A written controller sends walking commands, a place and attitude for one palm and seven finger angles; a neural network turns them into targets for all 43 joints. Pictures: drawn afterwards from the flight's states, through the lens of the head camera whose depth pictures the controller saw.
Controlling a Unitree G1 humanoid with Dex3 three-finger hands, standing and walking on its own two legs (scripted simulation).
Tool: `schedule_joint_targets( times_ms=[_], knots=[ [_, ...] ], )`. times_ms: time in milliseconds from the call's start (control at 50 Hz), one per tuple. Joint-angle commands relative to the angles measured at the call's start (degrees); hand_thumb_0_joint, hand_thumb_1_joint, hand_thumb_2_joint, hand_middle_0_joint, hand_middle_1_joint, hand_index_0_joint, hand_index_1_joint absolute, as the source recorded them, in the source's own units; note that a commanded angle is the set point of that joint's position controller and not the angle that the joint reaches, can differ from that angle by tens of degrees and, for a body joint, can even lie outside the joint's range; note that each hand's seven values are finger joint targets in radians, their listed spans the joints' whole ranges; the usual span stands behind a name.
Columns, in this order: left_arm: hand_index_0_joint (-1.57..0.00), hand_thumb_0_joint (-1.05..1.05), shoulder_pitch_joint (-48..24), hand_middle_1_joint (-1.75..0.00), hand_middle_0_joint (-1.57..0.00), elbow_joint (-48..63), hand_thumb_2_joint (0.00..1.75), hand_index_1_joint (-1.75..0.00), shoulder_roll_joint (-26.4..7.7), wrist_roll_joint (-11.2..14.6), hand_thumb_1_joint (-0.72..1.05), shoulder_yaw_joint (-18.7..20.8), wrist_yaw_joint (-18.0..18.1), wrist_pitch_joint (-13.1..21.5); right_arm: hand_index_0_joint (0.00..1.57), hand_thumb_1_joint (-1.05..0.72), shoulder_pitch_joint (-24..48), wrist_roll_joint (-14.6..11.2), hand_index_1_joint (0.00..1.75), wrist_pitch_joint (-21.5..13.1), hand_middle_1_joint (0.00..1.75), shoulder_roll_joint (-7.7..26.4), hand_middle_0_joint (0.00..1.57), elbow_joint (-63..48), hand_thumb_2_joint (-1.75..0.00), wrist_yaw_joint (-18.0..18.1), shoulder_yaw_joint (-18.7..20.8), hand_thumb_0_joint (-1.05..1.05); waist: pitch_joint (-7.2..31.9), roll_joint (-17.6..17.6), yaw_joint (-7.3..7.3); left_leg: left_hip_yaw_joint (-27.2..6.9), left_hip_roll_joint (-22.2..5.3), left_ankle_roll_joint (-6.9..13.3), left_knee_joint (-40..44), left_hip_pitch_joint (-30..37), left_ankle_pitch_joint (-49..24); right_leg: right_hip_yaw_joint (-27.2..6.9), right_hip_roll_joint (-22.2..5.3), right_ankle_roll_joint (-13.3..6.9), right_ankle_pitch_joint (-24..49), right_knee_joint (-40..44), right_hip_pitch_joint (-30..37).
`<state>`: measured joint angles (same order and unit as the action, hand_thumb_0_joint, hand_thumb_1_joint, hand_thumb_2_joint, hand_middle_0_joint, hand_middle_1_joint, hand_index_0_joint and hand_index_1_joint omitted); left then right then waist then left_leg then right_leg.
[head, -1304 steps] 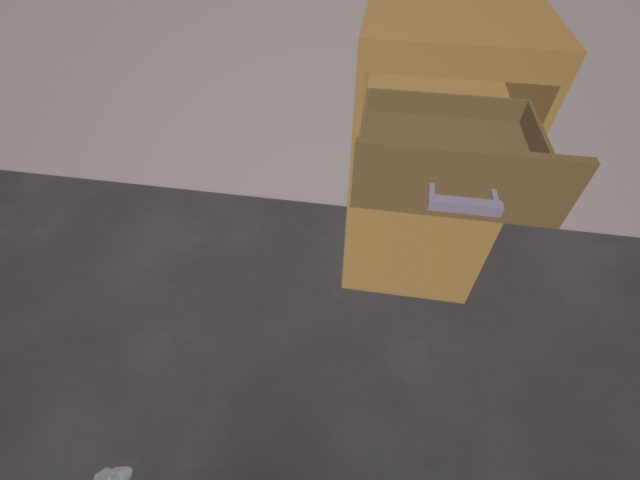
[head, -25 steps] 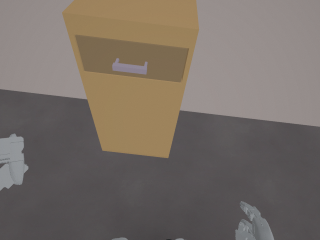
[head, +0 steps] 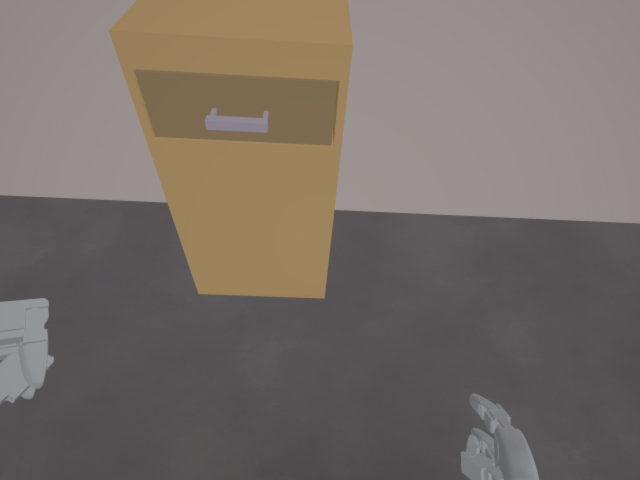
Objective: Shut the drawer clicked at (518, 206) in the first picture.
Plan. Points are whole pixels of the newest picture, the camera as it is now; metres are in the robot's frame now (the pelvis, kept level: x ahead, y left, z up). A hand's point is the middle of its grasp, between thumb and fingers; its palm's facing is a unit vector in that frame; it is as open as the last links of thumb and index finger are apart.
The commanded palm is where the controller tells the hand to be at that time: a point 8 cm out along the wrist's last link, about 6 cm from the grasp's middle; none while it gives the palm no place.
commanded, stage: stop stepping back and stand still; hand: left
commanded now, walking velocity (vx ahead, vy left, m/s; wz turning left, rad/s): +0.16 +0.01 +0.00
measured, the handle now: (238, 118) +0.82 +0.20 +0.00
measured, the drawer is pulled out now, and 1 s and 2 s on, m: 0.00 0.00 0.00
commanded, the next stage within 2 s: let the arm hang, fingers relaxed in 0.54 s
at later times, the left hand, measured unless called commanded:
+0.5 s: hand (12, 429) +0.14 +0.24 +0.15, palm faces +0.37 -0.83 -0.41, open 3.2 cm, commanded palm +0.08 +0.29 +0.17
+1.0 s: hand out of the picture +0.05 +0.21 -0.17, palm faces +0.10 -0.98 -0.19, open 3.4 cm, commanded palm none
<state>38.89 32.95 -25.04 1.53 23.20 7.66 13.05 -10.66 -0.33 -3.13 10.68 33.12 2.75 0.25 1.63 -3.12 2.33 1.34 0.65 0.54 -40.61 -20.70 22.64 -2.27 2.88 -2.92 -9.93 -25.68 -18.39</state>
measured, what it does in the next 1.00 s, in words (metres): steps on the spot: left foot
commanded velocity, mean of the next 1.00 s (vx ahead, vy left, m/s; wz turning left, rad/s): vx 0.07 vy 0.00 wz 0.00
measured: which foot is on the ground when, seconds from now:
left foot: up 0.00-0.02, down 0.04-1.00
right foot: down 0.00-1.00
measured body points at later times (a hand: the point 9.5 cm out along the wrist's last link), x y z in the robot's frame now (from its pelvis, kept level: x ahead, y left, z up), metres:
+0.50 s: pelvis -0.04 +0.00 +0.00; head -0.04 +0.02 +0.44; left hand +0.12 +0.28 +0.18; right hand +0.11 -0.23 -0.09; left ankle -0.03 +0.12 -0.73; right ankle -0.03 -0.09 -0.74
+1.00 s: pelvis -0.03 +0.01 -0.01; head -0.01 +0.05 +0.44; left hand +0.05 +0.26 -0.15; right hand +0.03 -0.22 -0.14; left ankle -0.02 +0.12 -0.74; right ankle -0.04 -0.09 -0.74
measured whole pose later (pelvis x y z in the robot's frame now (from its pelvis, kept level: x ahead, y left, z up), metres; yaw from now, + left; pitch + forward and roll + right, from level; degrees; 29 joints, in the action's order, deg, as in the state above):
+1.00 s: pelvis -0.03 +0.01 -0.01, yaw +3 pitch -1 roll +0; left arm 13.9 -45.8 -12.5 -1.0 2.9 2.1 -0.7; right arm -14.1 1.8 0.8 8.9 53.8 0.4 -0.1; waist -3.1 -4.4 0.3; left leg 0.8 0.4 1.3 -30.5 -15.0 14.9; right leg 2.5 1.1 -1.5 -16.5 -29.4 -12.3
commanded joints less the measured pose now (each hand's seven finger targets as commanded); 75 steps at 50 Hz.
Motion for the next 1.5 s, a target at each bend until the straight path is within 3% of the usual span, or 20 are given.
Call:
schedule_joint_targets(
  times_ms=[0, 40, 60, 120, 220, 280, 320, 360, 420, 480, 540, 600, 620, 640, 740, 780, 880, 940, 1140, 1480],
  knots=[
    [-1.4, 0.0, -0.8, -1.6, -1.4, 14.4, 0.9, -1.6, -6.7, 1.4, 0.9, 4.8, 2.1, 3.3, 0.2, -0.9, 2.4, -0.4, 0.3, -4.4, 0.3, 7.8, 0.2, -8.3, -0.9, 1.4, 1.8, 0.0, 4.5, 0.9, -1.21, -1.8, -2.5, 2.6, 22.1, 10.1, -5.1, -7.7, -8.9, 1.1, -8.7, 6.1, 4.9],
    [-1.4, 0.0, -2.6, -1.6, -1.4, 15.7, 0.9, -1.6, -6.5, 0.5, 0.9, 4.2, 2.2, 4.1, 0.2, -0.9, 1.9, -0.4, 0.3, -5.7, 0.3, 9.7, 0.2, -8.8, -0.9, 1.6, 2.1, 0.0, 3.4, 12.1, -1.96, -14.1, -11.4, 6.4, 25.7, 10.2, -6.9, -3.3, -2.6, 4.7, -5.9, -4.0, 2.5],
    [-1.4, 0.0, -3.1, -1.6, -1.4, 15.1, 0.9, -1.6, -7.1, 0.1, 0.9, 4.7, 2.3, 4.0, 0.2, -0.9, 1.8, -0.7, 0.3, -6.3, 0.3, 9.4, 0.2, -8.5, -0.9, 1.4, 2.3, 0.0, 3.4, 11.1, -2.29, -14.3, -12.9, 6.6, 25.2, 9.9, -8.0, -1.7, -1.7, 5.8, -5.6, -6.5, 1.9],
    [-1.4, 0.0, -6.8, -1.6, -1.4, 12.5, 0.9, -1.6, -5.9, -1.8, 0.9, 4.6, 2.4, 2.9, 0.2, -0.9, 3.1, 0.1, 0.3, -7.4, 0.3, 8.4, 0.2, -7.2, -0.9, 2.1, 1.7, 0.0, -4.9, 19.8, -1.36, -14.4, -13.8, 6.8, 34.3, -10.3, 21.6, 2.1, -1.0, 4.3, -8.8, -14.0, 9.5],
    [-1.4, 0.0, -10.6, -1.6, -1.4, 6.7, 0.9, -1.6, -3.0, -2.1, 0.9, 0.6, 2.0, 2.5, 0.2, -0.9, 2.3, 0.3, 0.3, -7.9, 0.3, 9.4, 0.2, -5.8, -0.9, 1.8, 2.1, 0.0, -9.0, 8.6, -1.24, -10.8, -9.9, 4.9, 26.4, -8.5, 18.0, 2.5, -0.6, 2.6, -11.8, 0.2, 9.7],
    [-1.4, 0.0, -11.0, -1.6, -1.4, 6.4, 0.9, -1.6, -4.5, -1.1, 0.9, 2.0, 1.6, 3.0, 0.2, -0.9, 1.8, 0.9, 0.3, -7.4, 0.3, 8.6, 0.2, -5.1, -0.9, 1.4, 2.2, 0.0, -6.1, 2.5, -0.84, -5.0, -5.0, 3.0, 15.0, -1.5, 4.5, -8.3, -6.3, -1.1, -11.4, 6.8, 4.8],
    [-1.4, 0.0, -9.4, -1.6, -1.4, 6.2, 0.9, -1.6, -5.3, -0.5, 0.9, 2.1, 1.3, 2.3, 0.2, -0.9, 2.1, 0.5, 0.3, -6.6, 0.3, 7.7, 0.2, -4.8, -0.9, 0.8, 2.5, 0.0, -2.7, -6.8, -1.79, -0.7, -1.6, 1.3, 1.8, -2.0, 1.7, -20.6, -13.4, -3.4, -25.1, 14.3, 3.4],
    [-1.4, 0.0, -8.8, -1.6, -1.4, 8.1, 0.9, -1.6, -6.0, -0.7, 0.9, 2.8, 1.5, 2.6, 0.2, -0.9, 2.7, 0.6, 0.3, -5.6, 0.3, 7.1, 0.2, -5.3, -0.9, 0.4, 2.5, 0.0, -3.0, -5.9, -2.37, -1.0, -1.2, 0.8, -7.0, -6.9, 1.6, -24.1, -17.4, -6.5, -24.7, 16.2, 6.1],
    [-1.4, 0.0, -8.1, -1.6, -1.4, 11.1, 0.9, -1.6, -7.1, -0.6, 0.9, 4.3, 1.9, 3.6, 0.2, -0.9, 2.6, 0.3, 0.3, -5.1, 0.3, 6.3, 0.2, -5.5, -0.9, 0.3, 1.8, 0.0, -0.1, -1.1, -1.63, -1.7, -2.9, 1.0, 0.2, -4.9, 0.6, -18.1, -17.8, -7.7, -13.1, 10.3, 8.6],
    [-1.4, 0.0, -5.3, -1.6, -1.4, 13.4, 0.9, -1.6, -7.2, 0.0, 0.9, 5.3, 2.4, 4.2, 0.2, -0.9, 2.3, 0.7, 0.3, -5.7, 0.3, 6.0, 0.2, -5.6, -0.9, 1.0, 1.2, 0.0, 1.7, 4.0, -1.13, 0.2, -1.3, 2.0, 15.9, 10.7, -5.7, -9.2, -11.0, -3.0, -12.0, 4.2, 2.1],
    [-1.4, 0.0, -4.6, -1.6, -1.4, 16.4, 0.9, -1.6, -6.6, 0.0, 0.9, 5.1, 2.5, 4.8, 0.2, -0.9, 2.3, 0.4, 0.3, -7.1, 0.3, 7.9, 0.2, -6.6, -0.9, 1.2, 1.7, 0.0, 3.1, 16.1, -1.83, -18.8, -15.3, 8.3, 22.8, 15.3, -13.2, 1.1, -1.8, 3.7, -10.6, -13.3, -3.3],
    [-1.4, 0.0, -5.3, -1.6, -1.4, 12.2, 0.9, -1.6, -6.7, -0.3, 0.9, 5.9, 2.0, 3.5, 0.2, -0.9, 2.2, 0.9, 0.3, -8.0, 0.3, 7.0, 0.2, -5.3, -0.9, 1.5, 1.5, 0.0, -2.1, 13.7, -2.08, -15.1, -15.2, 7.9, 25.4, 6.1, -12.1, 2.2, -3.2, 3.4, -14.1, -11.7, 1.3],
    [-1.4, 0.0, -14.3, -1.6, -1.4, -33.6, 0.9, -1.6, 6.4, -5.7, 0.9, -16.7, -5.6, -7.8, 0.2, -0.9, 3.4, 1.4, 0.3, -7.7, 0.3, 14.9, 0.2, 7.8, -0.9, -3.1, 5.3, 0.0, -5.1, 7.9, 1.12, -9.5, -9.5, 5.1, 11.5, 6.1, -39.1, 2.2, -5.9, 3.2, -1.0, -13.2, -6.2],
    [-1.36, 0.0, -11.7, -1.56, -1.36, -36.6, 0.9, -1.56, 8.8, -4.0, 0.9, -16.8, -6.6, -12.5, 0.2, -0.9, 0.1, 0.5, 0.3, -3.5, 0.3, 11.0, 0.2, 6.2, -0.9, -3.0, 4.9, 0.0, 0.9, 5.7, -0.78, -4.4, -8.7, 3.1, 9.5, 8.6, -45.4, 1.5, -6.4, 3.3, 0.8, -10.4, -2.4],
    [-1.16, 0.0, -17.1, -1.34, -1.16, -48.8, 0.9, -1.34, 5.2, -3.9, 0.9, -18.1, -7.2, -12.2, 0.2, -0.9, -2.5, 1.1, 0.3, -0.5, 0.3, 7.9, 0.2, 6.4, -0.9, -2.8, 3.0, 0.0, 3.9, -15.1, -1.29, -2.2, -2.9, 0.8, 4.2, 3.7, -20.0, -5.1, -13.2, -1.6, 25.0, -3.3, 6.6],
    [-1.08, 0.0, -19.1, -1.25, -1.08, -56.9, 0.9, -1.25, 4.3, -3.6, 0.9, -18.1, -6.8, -12.0, 0.2, -0.9, -1.0, 1.7, 0.3, 0.8, 0.3, 8.4, 0.2, 7.7, -0.9, -2.7, 2.9, 0.0, 2.4, -17.4, -1.91, -1.8, -1.5, 0.7, 4.9, 3.1, -15.5, -6.0, -13.6, -2.8, 31.7, -2.4, 8.9],
    [-0.88, 0.0, -22.1, -1.04, -0.88, -71.5, 0.9, -1.04, 5.5, -2.4, 0.9, -20.2, -6.1, -12.7, 0.2, -0.9, -1.1, 1.8, 0.3, 1.7, 0.3, 7.5, 0.2, 14.1, -0.9, -2.1, 1.6, 0.0, 0.6, 11.3, -2.12, -6.7, -6.1, 2.5, 15.0, 9.6, -27.2, -2.4, -7.6, 0.7, 5.7, -2.1, 5.9],
    [-0.76, 0.0, -19.8, -0.91, -0.76, -77.7, 0.9, -0.91, 8.5, -2.5, 0.9, -19.7, -5.9, -12.8, 0.2, -0.9, -1.7, 1.9, 0.3, 2.2, 0.3, 6.0, 0.2, 16.8, -0.9, -1.4, 1.5, 0.0, 1.2, 18.7, -3.1, -8.0, -7.3, 3.5, 18.5, 7.8, -21.6, 0.0, -6.2, 0.9, -1.3, 0.8, 9.5],
    [-0.36, 0.0, -21.6, -0.47, -0.36, -90.6, 0.9, -0.47, 8.2, -2.0, 0.9, -21.7, -6.2, -12.3, 0.2, -0.9, -7.6, 1.2, 0.3, 2.6, 0.3, 5.8, 0.2, 25.2, -0.9, -0.8, 1.3, 0.0, -3.1, 1.8, -1.78, -6.7, -6.7, 2.3, 20.4, 10.3, -16.4, -2.0, -7.7, 0.0, 0.2, 6.7, 7.7],
    [-0.2, 0.0, -16.7, -0.3, -0.2, -98.2, 0.9, -0.3, 12.5, -2.1, 0.9, -22.3, -5.4, -12.4, 0.2, -0.9, -11.3, 1.2, 0.3, 2.9, 0.3, 1.7, 0.2, 31.5, -0.9, -0.4, 0.9, 0.0, -8.4, 3.4, -1.77, -6.1, -6.3, 2.3, 23.7, 8.4, -6.2, -2.6, -7.1, 0.1, -6.5, 7.5, 3.1]
  ],
)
